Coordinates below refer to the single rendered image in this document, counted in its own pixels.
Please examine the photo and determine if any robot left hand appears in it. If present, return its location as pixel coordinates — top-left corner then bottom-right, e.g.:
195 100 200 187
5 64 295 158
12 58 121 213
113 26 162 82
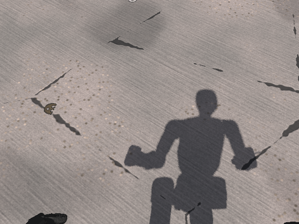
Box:
26 213 67 224

